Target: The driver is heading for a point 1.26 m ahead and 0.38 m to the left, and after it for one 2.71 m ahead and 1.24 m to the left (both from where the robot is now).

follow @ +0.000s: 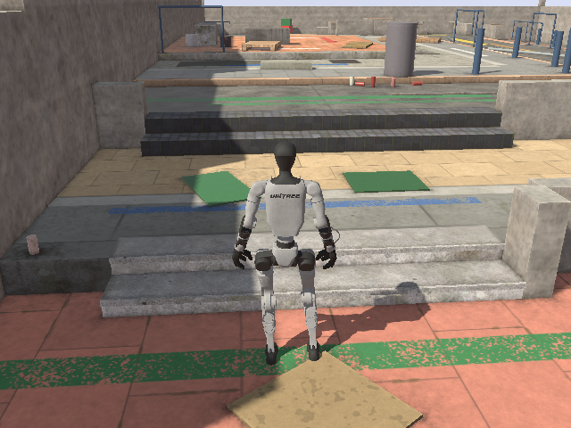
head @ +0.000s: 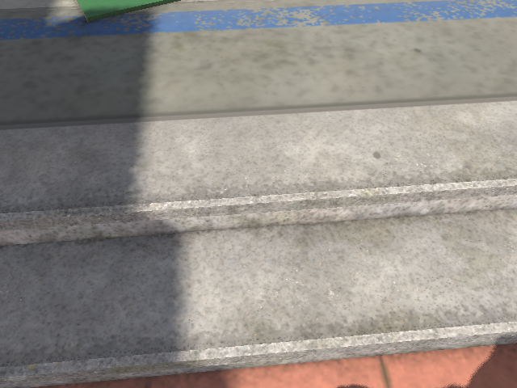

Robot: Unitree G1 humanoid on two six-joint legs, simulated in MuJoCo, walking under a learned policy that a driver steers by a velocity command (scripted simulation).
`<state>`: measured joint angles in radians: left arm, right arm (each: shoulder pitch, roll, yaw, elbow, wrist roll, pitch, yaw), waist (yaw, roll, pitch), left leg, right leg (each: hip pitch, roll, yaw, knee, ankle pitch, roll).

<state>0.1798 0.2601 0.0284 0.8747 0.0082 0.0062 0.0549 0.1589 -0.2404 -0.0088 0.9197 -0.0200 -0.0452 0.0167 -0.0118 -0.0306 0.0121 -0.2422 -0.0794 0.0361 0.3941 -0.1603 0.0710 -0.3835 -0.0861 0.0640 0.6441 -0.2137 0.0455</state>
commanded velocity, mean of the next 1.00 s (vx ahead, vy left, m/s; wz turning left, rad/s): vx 0.24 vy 0.00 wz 0.12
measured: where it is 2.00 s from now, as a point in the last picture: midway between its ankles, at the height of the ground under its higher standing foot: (177, 232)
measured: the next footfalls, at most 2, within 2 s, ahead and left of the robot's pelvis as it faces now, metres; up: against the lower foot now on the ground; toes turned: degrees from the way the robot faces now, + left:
right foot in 0.70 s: +0.23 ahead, -0.17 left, +0.00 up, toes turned -2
left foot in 1.34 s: +0.61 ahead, +0.20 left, +0.14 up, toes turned +25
